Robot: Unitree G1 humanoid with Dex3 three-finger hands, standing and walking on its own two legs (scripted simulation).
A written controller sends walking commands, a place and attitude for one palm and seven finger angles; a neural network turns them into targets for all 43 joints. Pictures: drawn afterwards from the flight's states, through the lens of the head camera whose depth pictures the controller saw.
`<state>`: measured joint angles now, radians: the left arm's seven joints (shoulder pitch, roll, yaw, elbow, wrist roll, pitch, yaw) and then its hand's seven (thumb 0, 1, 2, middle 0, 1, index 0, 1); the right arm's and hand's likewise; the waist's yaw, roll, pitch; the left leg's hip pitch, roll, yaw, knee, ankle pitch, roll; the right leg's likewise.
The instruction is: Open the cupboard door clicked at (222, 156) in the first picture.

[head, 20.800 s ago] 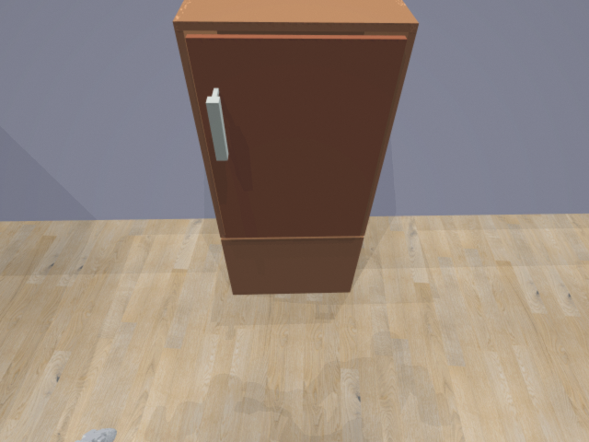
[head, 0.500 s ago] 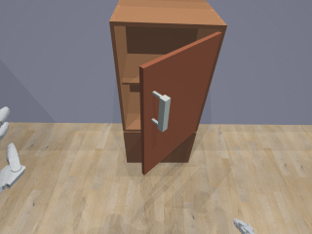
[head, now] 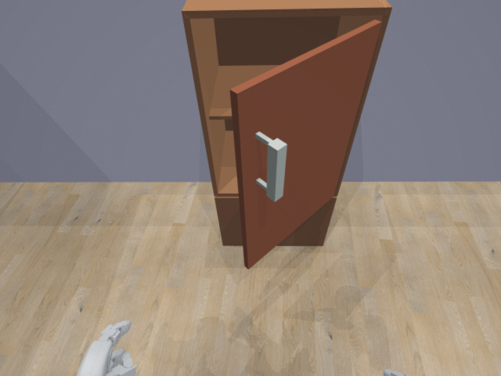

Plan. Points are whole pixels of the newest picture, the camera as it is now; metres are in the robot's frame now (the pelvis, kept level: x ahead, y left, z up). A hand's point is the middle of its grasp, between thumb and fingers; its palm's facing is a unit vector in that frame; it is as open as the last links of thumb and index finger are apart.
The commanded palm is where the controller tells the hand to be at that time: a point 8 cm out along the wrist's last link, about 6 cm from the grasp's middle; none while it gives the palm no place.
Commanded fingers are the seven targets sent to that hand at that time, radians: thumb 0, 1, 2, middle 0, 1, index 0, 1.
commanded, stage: let the arm hang, fingers relaxed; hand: left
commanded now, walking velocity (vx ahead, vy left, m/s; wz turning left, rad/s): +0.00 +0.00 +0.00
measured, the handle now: (268, 166) +0.49 -0.01 +0.05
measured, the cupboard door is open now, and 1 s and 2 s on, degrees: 44 44 44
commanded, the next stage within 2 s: look to check the result in 0.90 s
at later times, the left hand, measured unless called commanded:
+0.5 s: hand out of the picture -0.05 +0.19 -0.15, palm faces +0.02 -0.98 -0.19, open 7.3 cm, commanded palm none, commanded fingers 0.00 0.90 0.90 -0.20 -0.30 -0.20 -0.30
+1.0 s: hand out of the picture -0.06 +0.18 -0.15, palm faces +0.02 -0.99 -0.16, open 7.4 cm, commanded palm none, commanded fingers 0.00 0.90 0.90 -0.20 -0.30 -0.20 -0.30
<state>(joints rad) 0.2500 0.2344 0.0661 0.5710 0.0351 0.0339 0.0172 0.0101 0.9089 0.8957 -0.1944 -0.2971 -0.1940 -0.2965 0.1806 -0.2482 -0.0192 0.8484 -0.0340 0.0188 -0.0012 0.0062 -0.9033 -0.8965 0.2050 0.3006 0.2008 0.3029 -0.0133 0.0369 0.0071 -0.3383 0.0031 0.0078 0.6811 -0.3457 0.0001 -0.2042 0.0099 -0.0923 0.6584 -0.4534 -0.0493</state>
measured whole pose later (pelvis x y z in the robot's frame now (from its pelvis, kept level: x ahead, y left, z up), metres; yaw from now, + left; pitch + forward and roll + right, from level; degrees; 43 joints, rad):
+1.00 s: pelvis -0.04 +0.03 +0.02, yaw -1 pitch -2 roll +0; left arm 0.32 0.10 0.01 1.16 0.01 0.00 0.03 0.01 0.91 0.90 -0.20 -0.30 -0.20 -0.30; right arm 0.32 -0.11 0.00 1.16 -0.02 0.01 -0.04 0.00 -0.91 -0.90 0.20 0.30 0.20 0.30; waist -0.01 0.01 0.04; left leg -0.22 -0.02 0.05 0.41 -0.15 0.04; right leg -0.12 -0.01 -0.06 0.43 -0.27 -0.01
